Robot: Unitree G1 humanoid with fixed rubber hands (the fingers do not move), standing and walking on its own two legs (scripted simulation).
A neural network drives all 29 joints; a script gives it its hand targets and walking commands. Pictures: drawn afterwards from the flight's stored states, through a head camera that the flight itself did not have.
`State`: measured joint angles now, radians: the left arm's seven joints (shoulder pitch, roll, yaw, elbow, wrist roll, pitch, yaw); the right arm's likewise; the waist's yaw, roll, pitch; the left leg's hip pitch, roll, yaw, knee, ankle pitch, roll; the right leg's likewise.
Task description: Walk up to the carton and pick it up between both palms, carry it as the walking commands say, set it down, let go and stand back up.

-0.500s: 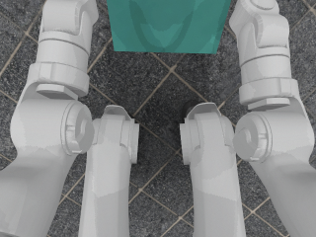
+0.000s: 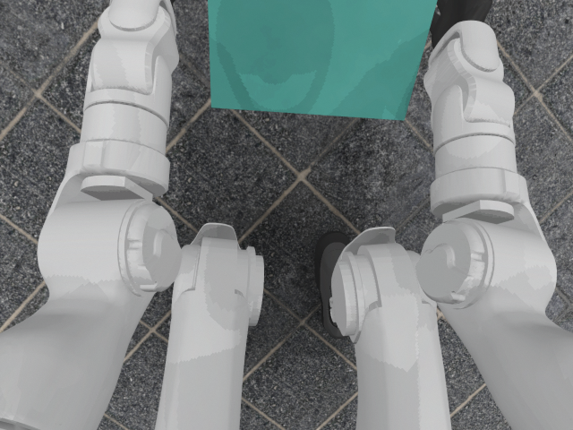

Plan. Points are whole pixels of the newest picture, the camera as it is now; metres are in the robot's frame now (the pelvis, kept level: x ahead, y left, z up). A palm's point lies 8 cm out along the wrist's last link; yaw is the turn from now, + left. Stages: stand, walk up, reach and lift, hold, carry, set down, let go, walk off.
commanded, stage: set down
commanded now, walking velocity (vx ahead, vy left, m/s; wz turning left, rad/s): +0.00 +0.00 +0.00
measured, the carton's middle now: (308, 0) +0.58 -0.02 -0.23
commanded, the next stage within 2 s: none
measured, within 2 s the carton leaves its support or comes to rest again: rests again in 1.86 s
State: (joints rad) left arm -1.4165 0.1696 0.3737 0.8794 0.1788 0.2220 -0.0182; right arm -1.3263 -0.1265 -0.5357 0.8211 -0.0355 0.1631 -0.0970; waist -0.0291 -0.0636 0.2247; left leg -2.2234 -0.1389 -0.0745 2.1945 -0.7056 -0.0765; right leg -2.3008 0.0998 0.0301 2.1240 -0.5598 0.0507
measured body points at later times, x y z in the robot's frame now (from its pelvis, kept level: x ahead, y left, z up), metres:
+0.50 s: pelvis +0.00 +0.00 +0.00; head +0.37 +0.03 +0.26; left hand +0.56 +0.14 -0.16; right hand +0.54 -0.17 -0.15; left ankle +0.07 +0.13 -0.35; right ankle +0.11 -0.12 -0.35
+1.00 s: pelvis +0.01 +0.00 +0.00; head +0.38 +0.03 +0.25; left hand +0.57 +0.14 -0.17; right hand +0.56 -0.17 -0.16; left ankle +0.07 +0.13 -0.35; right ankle +0.11 -0.12 -0.35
